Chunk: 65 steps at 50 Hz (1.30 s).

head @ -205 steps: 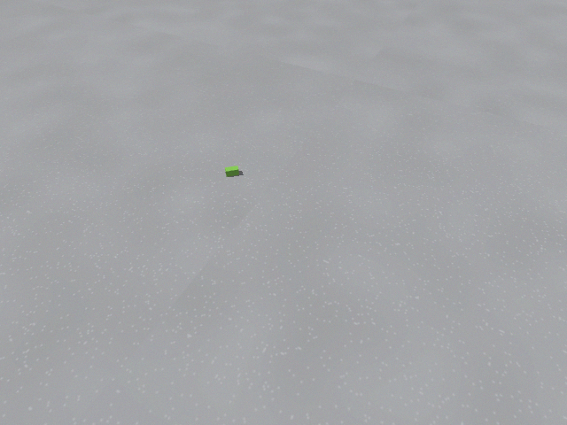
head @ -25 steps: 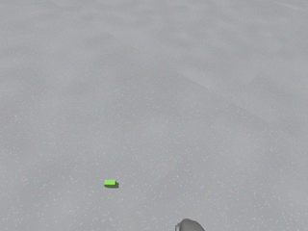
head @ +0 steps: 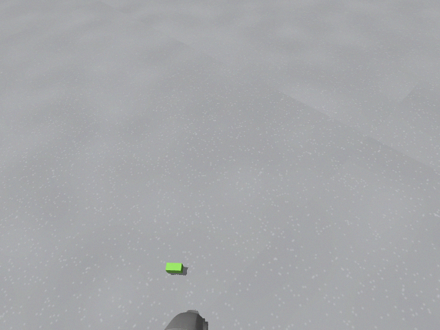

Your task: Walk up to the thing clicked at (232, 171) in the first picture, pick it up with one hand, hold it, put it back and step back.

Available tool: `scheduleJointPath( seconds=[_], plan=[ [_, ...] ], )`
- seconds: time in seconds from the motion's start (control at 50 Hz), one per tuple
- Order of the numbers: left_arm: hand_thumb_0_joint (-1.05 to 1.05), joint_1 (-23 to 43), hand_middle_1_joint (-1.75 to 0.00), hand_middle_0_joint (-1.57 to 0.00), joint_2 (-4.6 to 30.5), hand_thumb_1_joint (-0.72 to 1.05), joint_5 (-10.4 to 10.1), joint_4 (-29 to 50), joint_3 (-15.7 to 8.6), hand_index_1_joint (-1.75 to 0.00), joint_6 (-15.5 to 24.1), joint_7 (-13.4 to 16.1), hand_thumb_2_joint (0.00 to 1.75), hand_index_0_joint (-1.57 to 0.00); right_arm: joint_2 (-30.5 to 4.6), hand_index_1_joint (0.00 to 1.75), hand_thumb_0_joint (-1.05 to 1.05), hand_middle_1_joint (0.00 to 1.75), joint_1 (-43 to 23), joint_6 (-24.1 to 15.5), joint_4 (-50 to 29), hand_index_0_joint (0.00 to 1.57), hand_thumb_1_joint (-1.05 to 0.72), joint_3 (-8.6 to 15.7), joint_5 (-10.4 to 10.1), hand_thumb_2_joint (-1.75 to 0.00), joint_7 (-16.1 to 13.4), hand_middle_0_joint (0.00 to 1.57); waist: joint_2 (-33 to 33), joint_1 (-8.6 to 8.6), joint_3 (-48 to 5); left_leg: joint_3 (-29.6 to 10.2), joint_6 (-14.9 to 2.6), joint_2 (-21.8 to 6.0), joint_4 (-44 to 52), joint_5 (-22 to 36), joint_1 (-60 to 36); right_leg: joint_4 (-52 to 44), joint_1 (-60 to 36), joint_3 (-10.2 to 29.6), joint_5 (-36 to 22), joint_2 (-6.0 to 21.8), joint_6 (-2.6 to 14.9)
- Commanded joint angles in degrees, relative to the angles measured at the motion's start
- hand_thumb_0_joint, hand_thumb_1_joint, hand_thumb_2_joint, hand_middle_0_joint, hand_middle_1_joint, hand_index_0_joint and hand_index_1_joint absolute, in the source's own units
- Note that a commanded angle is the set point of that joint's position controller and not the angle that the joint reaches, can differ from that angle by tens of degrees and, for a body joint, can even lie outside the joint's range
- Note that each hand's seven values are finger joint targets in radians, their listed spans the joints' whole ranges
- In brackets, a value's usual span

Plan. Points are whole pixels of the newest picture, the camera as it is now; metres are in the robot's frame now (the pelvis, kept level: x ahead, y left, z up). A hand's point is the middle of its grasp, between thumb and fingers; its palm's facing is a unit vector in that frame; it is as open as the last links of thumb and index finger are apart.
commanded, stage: walk up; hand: left
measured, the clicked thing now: (174, 267) +0.45 +0.29 -0.74
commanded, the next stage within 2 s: stand in 1.76 s
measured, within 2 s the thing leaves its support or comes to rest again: neither
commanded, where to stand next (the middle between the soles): +0.09 +0.04 m, yaw -1 degrees
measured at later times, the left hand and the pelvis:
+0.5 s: hand out of the picture +0.04 +0.31 -0.15, palm faces -0.01 -0.92 -0.39, open 7.4 cm; pelvis +0.00 +0.04 +0.00, yaw +1 degrees
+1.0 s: hand out of the picture +0.13 +0.29 -0.13, palm faces -0.03 -0.93 -0.36, open 7.4 cm; pelvis +0.03 +0.03 +0.02, yaw +0 degrees
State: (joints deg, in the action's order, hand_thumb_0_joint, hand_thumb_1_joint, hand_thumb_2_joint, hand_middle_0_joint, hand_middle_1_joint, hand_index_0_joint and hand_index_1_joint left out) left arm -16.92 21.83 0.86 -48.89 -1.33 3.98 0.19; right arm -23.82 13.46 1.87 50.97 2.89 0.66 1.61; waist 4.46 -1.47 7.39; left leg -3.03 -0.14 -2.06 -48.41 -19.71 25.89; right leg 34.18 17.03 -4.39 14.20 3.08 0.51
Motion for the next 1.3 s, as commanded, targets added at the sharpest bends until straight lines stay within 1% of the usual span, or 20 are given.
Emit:
scheduleJointPath(
  seconds=[0.0,0.06,0.08,0.1,0.12,0.14,0.2,0.28,0.3,0.32,0.34,0.36,0.38,0.4,0.42,0.46,0.52,0.56,0.66,1.28],
  plan=[
    [0.00,2.6,-0.30,-0.20,17.6,0.90,-0.1,4.0,-4.8,-0.30,0.5,1.5,0.90,-0.20,-9.0,0.30,0.00,0.30,1.6,-1.5,-2.7,0.20,-0.90,3.0,0.2,-0.90,-0.7,0.20,-14.6,0.78,-8.5,3.6,-0.47,0.4,6.2,1.8,-7.5,-5.1,-0.6,10.2,-25.6,15.1,11.12],
    [0.00,3.3,-0.30,-0.20,15.8,0.90,-0.6,3.4,-3.7,-0.30,-0.5,1.6,0.90,-0.20,-10.1,0.30,0.00,0.30,2.5,-2.3,-1.4,0.20,-0.90,3.5,0.7,-0.90,-0.9,0.20,-10.7,2.32,-9.6,3.1,-2.90,1.6,17.1,6.1,-14.6,1.1,3.9,8.9,-13.3,11.9,7.51],
    [0.00,2.4,-0.30,-0.20,13.8,0.90,-0.8,3.1,-2.9,-0.30,-0.8,1.5,0.90,-0.20,-12.1,0.30,0.00,0.30,2.2,-2.4,-1.4,0.20,-0.90,3.9,1.2,-0.90,-1.1,0.20,-3.9,2.14,-10.5,-5.1,-4.62,-3.8,21.8,4.9,-16.1,5.4,6.8,6.7,-4.8,8.6,4.70],
    [0.00,1.4,-0.30,-0.20,10.5,0.90,-1.2,3.0,-1.9,-0.30,-1.3,1.4,0.90,-0.20,-15.0,0.30,0.00,0.30,0.1,-2.8,-2.6,0.20,-0.90,4.3,1.9,-0.90,-1.1,0.20,5.4,1.06,-9.8,-19.3,-8.10,-12.3,27.1,1.5,-16.5,11.8,12.7,2.3,8.7,1.5,1.42],
    [0.00,2.5,-0.30,-0.20,12.8,0.90,-1.1,1.6,-2.5,-0.30,-1.9,2.1,0.90,-0.20,-17.4,0.30,0.00,0.30,-2.3,-2.6,-2.6,0.20,-0.90,4.5,0.7,-0.90,-1.0,0.20,9.2,2.22,-8.7,-22.9,-13.50,-16.9,30.2,-5.8,-9.8,16.5,9.7,2.0,22.2,-0.6,1.16],
    [0.00,3.3,-0.30,-0.20,14.7,0.90,-0.7,0.1,-2.9,-0.30,-1.9,2.1,0.90,-0.20,-16.1,0.30,0.00,0.30,-3.3,-2.3,-2.1,0.20,-0.90,4.3,0.6,-0.90,-0.7,0.20,7.4,2.22,-6.9,-22.7,-14.74,-16.1,30.7,-9.9,-5.8,18.1,7.0,4.4,21.8,0.7,1.01],
    [0.00,0.8,-0.30,-0.20,12.9,0.90,-1.0,-2.8,-2.7,-0.30,-1.4,1.5,0.90,-0.20,-11.8,0.30,0.00,0.30,-6.7,-2.4,-2.7,0.20,-0.90,2.5,1.0,-0.90,-1.1,0.20,7.3,0.79,-7.0,-11.1,-10.22,-8.9,26.1,2.4,-6.8,11.3,5.1,3.9,13.4,0.5,0.81],
    [0.00,-0.7,-0.30,-0.20,10.9,0.90,-0.4,-6.1,-2.3,-0.30,-0.6,1.8,0.90,-0.20,-11.6,0.30,0.00,0.30,-8.8,-1.8,-2.1,0.20,-0.90,2.0,0.0,-0.90,-0.7,0.20,5.5,-0.57,-9.9,-7.7,-7.84,-7.9,20.7,1.7,-7.0,-6.1,-5.4,0.7,2.6,-2.7,0.41],
    [0.00,0.0,-0.30,-0.20,12.3,0.90,0.3,-6.1,-2.6,-0.30,-0.1,1.9,0.90,-0.20,-9.9,0.30,0.00,0.30,-8.5,-1.7,-2.2,0.20,-0.90,1.4,-0.3,-0.90,-0.7,0.20,2.6,-0.61,-10.2,-6.9,-6.34,-7.4,19.6,0.6,-4.5,-8.1,-9.0,3.9,2.0,-1.1,0.98],
    [0.00,1.4,-0.30,-0.20,14.6,0.90,0.8,-5.6,-2.9,-0.30,0.3,2.0,0.90,-0.20,-7.9,0.30,0.00,0.30,-9.2,-1.8,-2.3,0.20,-0.90,0.6,-0.7,-0.90,-0.6,0.20,-2.9,-0.50,-9.2,-5.0,-4.02,-4.7,17.4,-2.3,-1.7,-11.1,-7.6,13.3,6.9,4.1,2.96],
    [0.00,4.7,-0.30,-0.20,17.4,0.90,1.0,-5.2,-3.3,-0.30,0.3,1.7,0.90,-0.20,-8.7,0.30,0.00,0.30,-8.5,-1.6,-1.2,0.20,-0.90,0.9,-0.5,-0.90,-0.6,0.20,-7.2,0.96,-6.4,-2.9,-2.58,-1.4,15.7,-7.6,-2.4,-14.3,-2.2,20.5,18.0,8.4,5.50],
    [0.00,8.0,-0.30,-0.20,17.6,0.90,0.9,-4.7,-3.1,-0.30,0.0,1.3,0.90,-0.20,-9.3,0.30,0.00,0.30,-7.2,-1.7,0.5,0.20,-0.90,1.3,-0.2,-0.90,-0.7,0.20,-8.7,2.31,-4.4,-0.8,-2.16,-0.3,14.1,-8.0,-6.8,-15.7,3.1,21.5,24.6,10.6,7.02],
    [0.00,10.0,-0.30,-0.20,16.1,0.90,0.7,-4.3,-2.5,-0.30,-0.1,1.1,0.90,-0.20,-10.3,0.30,0.00,0.30,-6.6,-1.9,1.5,0.20,-0.90,1.6,0.1,-0.90,-0.7,0.20,-7.3,3.38,-3.7,-1.6,-2.38,-1.1,15.4,-6.3,-10.6,-15.3,6.9,19.4,24.4,10.0,6.37],
    [0.00,10.4,-0.30,-0.20,14.3,0.90,0.4,-4.2,-1.8,-0.30,-0.2,0.9,0.90,-0.20,-11.3,0.30,0.00,0.30,-6.3,-2.3,2.1,0.20,-0.90,1.8,0.2,-0.90,-0.7,0.20,-4.8,3.88,-3.6,-4.5,-3.11,-2.7,21.0,-6.4,-13.3,-13.5,9.1,14.6,21.6,6.8,4.35],
    [0.00,11.2,-0.30,-0.20,12.8,0.90,0.0,-4.6,-1.3,-0.30,-0.2,0.7,0.90,-0.20,-11.6,0.30,0.00,0.30,-7.0,-2.7,2.5,0.20,-0.90,1.8,0.2,-0.90,-0.5,0.20,-3.0,3.48,-2.8,-7.7,-4.10,-4.5,25.3,-7.7,-11.9,-10.6,7.5,10.0,15.7,2.8,2.63],
    [0.00,7.4,-0.30,-0.20,11.2,0.90,-0.5,-6.6,-0.9,-0.30,0.0,0.4,0.90,-0.20,-11.2,0.30,0.00,0.30,-9.5,-3.1,2.3,0.20,-0.90,1.3,0.2,-0.90,-0.4,0.20,-1.6,0.99,-4.7,-11.8,-5.77,-7.8,30.1,-10.6,-10.1,-6.9,1.9,5.9,8.1,-0.4,1.34],
    [0.00,6.4,-0.30,-0.20,12.4,0.90,-0.3,-8.3,-1.2,-0.30,0.3,0.4,0.90,-0.20,-10.3,0.30,0.00,0.30,-10.5,-3.2,2.9,0.20,-0.90,0.5,0.0,-0.90,-0.4,0.20,-4.3,0.30,-6.0,-7.8,-4.17,-5.6,28.4,-6.5,-7.2,-10.6,-5.6,8.1,4.7,1.4,1.76],
    [0.00,7.4,-0.30,-0.20,13.0,0.90,-0.4,-8.6,-1.2,-0.30,0.5,0.6,0.90,-0.20,-9.9,0.30,0.00,0.30,-9.8,-3.4,4.0,0.20,-0.90,0.5,-0.2,-0.90,-0.5,0.20,-4.9,1.04,-8.2,-4.5,-3.09,-4.0,25.8,4.6,-11.8,-11.1,-6.0,10.1,-2.8,3.7,2.26],
    [0.00,8.5,-0.30,-0.20,12.8,0.90,-0.8,-9.5,-0.8,-0.30,0.2,1.0,0.90,-0.20,-9.7,0.30,0.00,0.30,-9.5,-3.4,6.1,0.20,-0.90,0.7,-0.4,-0.90,-0.9,0.20,-3.7,1.13,-11.0,-2.8,-3.31,-4.7,24.6,18.0,-17.4,-11.4,-7.6,8.1,-10.4,4.0,1.49],
    [0.00,14.7,-0.30,-0.20,11.6,0.90,0.0,-12.8,-0.7,-0.30,-1.0,1.0,0.90,-0.20,-9.2,0.30,0.00,0.30,-12.1,-2.8,10.3,0.20,-0.90,0.9,-0.1,-0.90,-1.1,0.20,-4.9,1.64,-9.5,-0.2,-2.41,-4.5,30.0,15.3,-20.8,-16.4,-10.3,8.3,-10.3,4.0,0.46]
  ],
)
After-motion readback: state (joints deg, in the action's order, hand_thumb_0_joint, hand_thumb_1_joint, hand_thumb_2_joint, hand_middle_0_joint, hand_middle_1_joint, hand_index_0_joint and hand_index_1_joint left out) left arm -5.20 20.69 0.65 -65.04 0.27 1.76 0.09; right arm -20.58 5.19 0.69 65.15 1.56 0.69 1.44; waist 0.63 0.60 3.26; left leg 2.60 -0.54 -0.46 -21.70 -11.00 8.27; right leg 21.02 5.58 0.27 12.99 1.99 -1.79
